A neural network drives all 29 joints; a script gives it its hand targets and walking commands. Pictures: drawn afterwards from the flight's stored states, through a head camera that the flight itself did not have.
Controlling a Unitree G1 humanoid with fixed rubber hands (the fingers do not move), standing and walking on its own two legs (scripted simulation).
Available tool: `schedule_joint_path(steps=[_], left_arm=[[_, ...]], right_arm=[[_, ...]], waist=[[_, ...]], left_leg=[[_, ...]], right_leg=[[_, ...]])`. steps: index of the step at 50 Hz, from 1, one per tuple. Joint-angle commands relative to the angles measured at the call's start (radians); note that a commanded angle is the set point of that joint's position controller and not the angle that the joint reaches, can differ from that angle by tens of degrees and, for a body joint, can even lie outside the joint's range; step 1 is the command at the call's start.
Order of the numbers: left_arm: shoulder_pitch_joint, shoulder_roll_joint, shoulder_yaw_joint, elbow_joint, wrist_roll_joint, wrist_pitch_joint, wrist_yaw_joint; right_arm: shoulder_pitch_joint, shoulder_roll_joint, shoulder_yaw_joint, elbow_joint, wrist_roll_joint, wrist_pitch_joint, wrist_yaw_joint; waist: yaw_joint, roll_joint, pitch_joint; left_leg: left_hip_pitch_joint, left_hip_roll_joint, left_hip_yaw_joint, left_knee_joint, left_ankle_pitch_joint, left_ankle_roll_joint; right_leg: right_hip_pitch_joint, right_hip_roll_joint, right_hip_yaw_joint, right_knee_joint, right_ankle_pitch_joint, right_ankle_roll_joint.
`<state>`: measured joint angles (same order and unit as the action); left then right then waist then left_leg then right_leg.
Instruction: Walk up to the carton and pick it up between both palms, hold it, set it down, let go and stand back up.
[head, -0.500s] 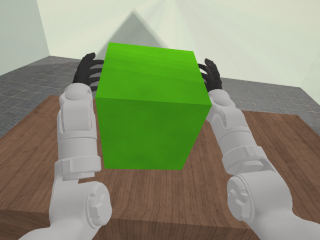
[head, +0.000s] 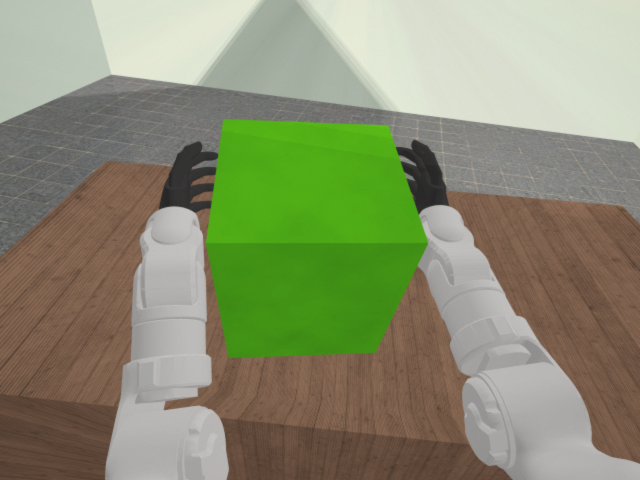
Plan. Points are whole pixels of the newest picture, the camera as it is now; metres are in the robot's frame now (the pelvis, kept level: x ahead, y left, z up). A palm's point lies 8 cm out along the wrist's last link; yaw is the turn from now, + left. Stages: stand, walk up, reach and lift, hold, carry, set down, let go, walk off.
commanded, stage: set down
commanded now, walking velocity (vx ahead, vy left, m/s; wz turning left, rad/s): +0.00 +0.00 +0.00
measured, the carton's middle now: (305, 245) +0.39 +0.02 +0.14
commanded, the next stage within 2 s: none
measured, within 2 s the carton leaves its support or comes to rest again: neither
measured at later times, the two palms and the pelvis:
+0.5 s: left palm (183, 237) +0.36 +0.17 +0.18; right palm (419, 221) +0.40 -0.13 +0.18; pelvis +0.00 +0.00 +0.00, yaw -1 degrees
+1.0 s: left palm (190, 256) +0.36 +0.17 +0.15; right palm (412, 230) +0.42 -0.13 +0.15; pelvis +0.00 -0.01 +0.00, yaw -1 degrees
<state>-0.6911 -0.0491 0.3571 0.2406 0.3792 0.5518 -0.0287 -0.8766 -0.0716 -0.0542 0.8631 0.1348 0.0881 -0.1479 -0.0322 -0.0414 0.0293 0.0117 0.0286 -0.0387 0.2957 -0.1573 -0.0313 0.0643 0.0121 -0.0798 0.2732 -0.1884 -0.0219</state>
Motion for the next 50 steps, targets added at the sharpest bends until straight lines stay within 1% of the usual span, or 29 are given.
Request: schedule_joint_path(steps=[1,2,4,5,7,10,11,13,14,15,17,19,20,22,23,24,25,27,28,30,31,32,34,35,38,39,41,45,50], left_arm=[[-0.484,-0.433,-0.363,-0.026,-0.113,-0.042,-0.136],[-0.483,-0.436,-0.362,-0.023,-0.111,-0.045,-0.135],[-0.477,-0.440,-0.361,-0.021,-0.109,-0.049,-0.129],[-0.479,-0.440,-0.360,-0.017,-0.109,-0.051,-0.127],[-0.466,-0.447,-0.365,-0.024,-0.110,-0.056,-0.119],[-0.464,-0.458,-0.370,-0.026,-0.109,-0.059,-0.108],[-0.450,-0.457,-0.367,-0.024,-0.105,-0.059,-0.106],[-0.468,-0.471,-0.378,-0.046,-0.112,-0.065,-0.098],[-0.463,-0.469,-0.376,-0.031,-0.109,-0.066,-0.094],[-0.468,-0.477,-0.381,-0.027,-0.108,-0.069,-0.091],[-0.471,-0.489,-0.392,-0.046,-0.115,-0.077,-0.076],[-0.469,-0.484,-0.387,-0.026,-0.114,-0.079,-0.068],[-0.453,-0.487,-0.382,-0.024,-0.109,-0.079,-0.064],[-0.458,-0.486,-0.371,-0.015,-0.108,-0.083,-0.059],[-0.465,-0.489,-0.371,-0.019,-0.110,-0.086,-0.055],[-0.461,-0.491,-0.369,-0.015,-0.112,-0.090,-0.051],[-0.459,-0.494,-0.370,-0.012,-0.111,-0.093,-0.047],[-0.456,-0.492,-0.357,0.013,-0.103,-0.097,-0.042],[-0.448,-0.490,-0.351,0.017,-0.099,-0.101,-0.040],[-0.448,-0.500,-0.354,-0.001,-0.101,-0.110,-0.032],[-0.447,-0.499,-0.352,0.008,-0.102,-0.112,-0.031],[-0.458,-0.500,-0.356,0.011,-0.101,-0.117,-0.028],[-0.454,-0.501,-0.347,0.024,-0.098,-0.122,-0.024],[-0.455,-0.501,-0.344,0.021,-0.095,-0.126,-0.021],[-0.465,-0.507,-0.335,0.031,-0.094,-0.140,-0.013],[-0.461,-0.510,-0.333,0.044,-0.089,-0.143,-0.010],[-0.468,-0.510,-0.326,0.048,-0.087,-0.149,-0.005],[-0.468,-0.519,-0.331,0.050,-0.089,-0.172,0.010],[-0.443,-0.505,-0.290,0.082,-0.074,-0.192,0.008]], right_arm=[[-0.590,0.441,0.193,-0.249,0.001,-0.082,0.093],[-0.578,0.436,0.188,-0.239,-0.007,-0.083,0.094],[-0.579,0.428,0.179,-0.229,-0.012,-0.087,0.100],[-0.575,0.426,0.173,-0.223,-0.015,-0.090,0.102],[-0.575,0.422,0.176,-0.223,-0.016,-0.098,0.107],[-0.561,0.409,0.160,-0.198,-0.028,-0.103,0.118],[-0.560,0.414,0.163,-0.202,-0.028,-0.105,0.120],[-0.557,0.410,0.150,-0.189,-0.038,-0.113,0.129],[-0.558,0.412,0.148,-0.184,-0.043,-0.115,0.132],[-0.564,0.409,0.136,-0.181,-0.052,-0.120,0.136],[-0.575,0.410,0.140,-0.185,-0.057,-0.130,0.145],[-0.566,0.407,0.129,-0.159,-0.066,-0.131,0.153],[-0.565,0.407,0.129,-0.151,-0.065,-0.132,0.158],[-0.568,0.414,0.123,-0.140,-0.073,-0.136,0.164],[-0.562,0.415,0.116,-0.128,-0.078,-0.136,0.167],[-0.561,0.415,0.121,-0.126,-0.076,-0.139,0.170],[-0.562,0.413,0.114,-0.120,-0.080,-0.140,0.172],[-0.565,0.407,0.098,-0.095,-0.091,-0.140,0.178],[-0.552,0.409,0.095,-0.083,-0.097,-0.140,0.182],[-0.535,0.416,0.092,-0.067,-0.100,-0.147,0.188],[-0.535,0.408,0.084,-0.060,-0.106,-0.149,0.189],[-0.536,0.406,0.072,-0.045,-0.111,-0.149,0.192],[-0.536,0.407,0.060,-0.034,-0.123,-0.153,0.197],[-0.538,0.414,0.065,-0.038,-0.126,-0.157,0.199],[-0.537,0.418,0.049,-0.016,-0.140,-0.163,0.207],[-0.533,0.414,0.036,0.000,-0.148,-0.163,0.211],[-0.544,0.413,0.029,0.001,-0.155,-0.168,0.217],[-0.548,0.418,0.021,0.011,-0.167,-0.183,0.223],[-0.516,0.429,0.014,0.050,-0.183,-0.183,0.227]], waist=[[0.000,0.022,-0.311],[-0.006,0.030,-0.310],[0.006,0.038,-0.305],[0.005,0.032,-0.303],[0.014,0.039,-0.306],[0.017,0.048,-0.299],[0.023,0.044,-0.298],[0.022,0.052,-0.320],[0.027,0.051,-0.314],[0.025,0.053,-0.313],[0.037,0.060,-0.352],[0.039,0.052,-0.334],[0.049,0.056,-0.333],[0.055,0.043,-0.345],[0.054,0.038,-0.349],[0.060,0.038,-0.355],[0.059,0.040,-0.362],[0.064,0.048,-0.349],[0.069,0.041,-0.341],[0.068,0.044,-0.361],[0.065,0.043,-0.362],[0.064,0.050,-0.354],[0.067,0.044,-0.349],[0.075,0.039,-0.360],[0.080,0.035,-0.365],[0.080,0.046,-0.363],[0.090,0.043,-0.371],[0.091,0.040,-0.422],[0.105,0.015,-0.395]], left_leg=[[0.025,-0.071,0.091,-0.005,0.229,0.023],[0.026,-0.070,0.093,-0.003,0.242,0.020],[0.036,-0.068,0.094,-0.003,0.250,0.016],[0.032,-0.068,0.094,-0.003,0.254,0.016],[0.036,-0.067,0.094,0.002,0.274,0.011],[0.051,-0.061,0.096,0.004,0.286,0.006],[0.048,-0.062,0.097,0.002,0.289,0.008],[0.062,-0.059,0.098,0.003,0.297,0.002],[0.058,-0.059,0.099,0.002,0.288,0.004],[0.057,-0.058,0.099,-0.001,0.280,0.002],[0.077,-0.055,0.099,0.007,0.304,-0.003],[0.064,-0.054,0.100,0.001,0.282,0.001],[0.059,-0.052,0.101,0.001,0.285,0.003],[0.050,-0.052,0.102,-0.002,0.271,0.009],[0.052,-0.051,0.103,-0.002,0.274,0.009],[0.050,-0.050,0.104,0.003,0.284,0.010],[0.052,-0.049,0.104,0.005,0.293,0.008],[0.043,-0.048,0.106,0.000,0.282,0.007],[0.039,-0.047,0.106,-0.003,0.275,0.010],[0.042,-0.047,0.106,0.000,0.293,0.007],[0.044,-0.045,0.106,0.002,0.298,0.006],[0.037,-0.046,0.104,-0.002,0.289,0.004],[0.034,-0.045,0.107,-0.005,0.284,0.006],[0.033,-0.043,0.109,-0.002,0.293,0.006],[0.024,-0.042,0.110,-0.008,0.283,0.007],[0.023,-0.041,0.111,-0.008,0.276,0.006],[0.017,-0.040,0.112,-0.010,0.273,0.006],[0.024,-0.036,0.110,0.006,0.324,0.004],[-0.030,-0.037,0.117,-0.004,0.302,0.015]], right_leg=[[0.094,0.024,-0.025,0.000,0.270,0.078],[0.095,0.024,-0.027,0.001,0.275,0.076],[0.076,0.027,-0.028,-0.001,0.252,0.071],[0.076,0.029,-0.029,-0.002,0.252,0.070],[0.069,0.030,-0.031,-0.001,0.257,0.067],[0.044,0.034,-0.034,-0.006,0.235,0.059],[0.049,0.033,-0.033,-0.008,0.239,0.059],[0.041,0.034,-0.037,-0.006,0.234,0.057],[0.032,0.032,-0.035,-0.011,0.223,0.056],[0.022,0.032,-0.038,-0.012,0.211,0.056],[0.013,0.034,-0.040,-0.011,0.217,0.050],[0.000,0.031,-0.039,-0.016,0.200,0.051],[-0.005,0.031,-0.038,-0.014,0.201,0.050],[-0.002,0.028,-0.037,-0.016,0.196,0.053],[-0.003,0.028,-0.036,-0.014,0.203,0.052],[-0.003,0.029,-0.035,-0.013,0.211,0.050],[-0.004,0.030,-0.035,-0.012,0.221,0.050],[-0.022,0.028,-0.036,-0.017,0.197,0.049],[-0.025,0.028,-0.034,-0.019,0.188,0.049],[-0.023,0.029,-0.036,-0.015,0.209,0.048],[-0.025,0.028,-0.037,-0.016,0.212,0.046],[-0.031,0.028,-0.036,-0.017,0.198,0.045],[-0.043,0.027,-0.037,-0.021,0.187,0.045],[-0.037,0.027,-0.036,-0.020,0.197,0.045],[-0.042,0.026,-0.035,-0.019,0.186,0.045],[-0.054,0.025,-0.036,-0.021,0.174,0.043],[-0.062,0.025,-0.036,-0.023,0.165,0.044],[-0.067,0.025,-0.034,-0.017,0.208,0.039],[-0.033,0.014,-0.021,-0.009,0.229,0.048]])
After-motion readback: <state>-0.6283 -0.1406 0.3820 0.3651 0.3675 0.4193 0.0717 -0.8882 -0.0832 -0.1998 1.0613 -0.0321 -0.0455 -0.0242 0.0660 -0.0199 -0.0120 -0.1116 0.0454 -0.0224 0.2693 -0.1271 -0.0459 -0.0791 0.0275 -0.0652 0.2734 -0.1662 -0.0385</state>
